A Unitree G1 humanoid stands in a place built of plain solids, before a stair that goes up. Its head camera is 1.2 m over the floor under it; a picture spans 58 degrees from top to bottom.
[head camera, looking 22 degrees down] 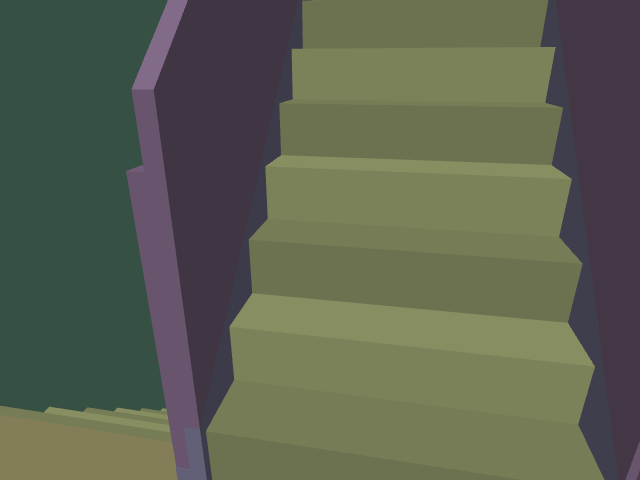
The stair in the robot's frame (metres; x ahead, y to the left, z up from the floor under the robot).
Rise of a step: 0.21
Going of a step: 0.23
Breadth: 1.08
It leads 11 degrees to the right of straight ahead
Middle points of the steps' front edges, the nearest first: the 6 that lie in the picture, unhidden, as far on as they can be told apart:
0.86 -0.20 0.21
1.08 -0.24 0.42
1.31 -0.28 0.63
1.53 -0.32 0.85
1.75 -0.36 1.06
1.97 -0.40 1.27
